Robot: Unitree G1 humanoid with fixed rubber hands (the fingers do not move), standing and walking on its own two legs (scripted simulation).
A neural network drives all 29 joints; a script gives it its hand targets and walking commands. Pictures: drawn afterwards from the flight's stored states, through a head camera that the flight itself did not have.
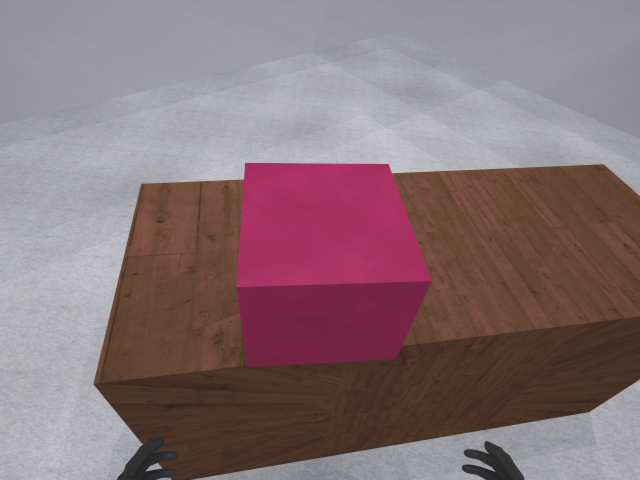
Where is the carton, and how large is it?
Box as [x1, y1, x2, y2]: [236, 163, 431, 366]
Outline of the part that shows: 245,163 236,287 247,366 395,358 431,280 388,164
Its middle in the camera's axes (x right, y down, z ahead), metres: +0.00 +0.04 +0.66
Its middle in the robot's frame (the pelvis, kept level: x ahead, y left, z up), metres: +0.48 +0.00 -0.03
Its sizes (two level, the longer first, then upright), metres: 0.264 0.253 0.218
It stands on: a pedestal, 0.63 m high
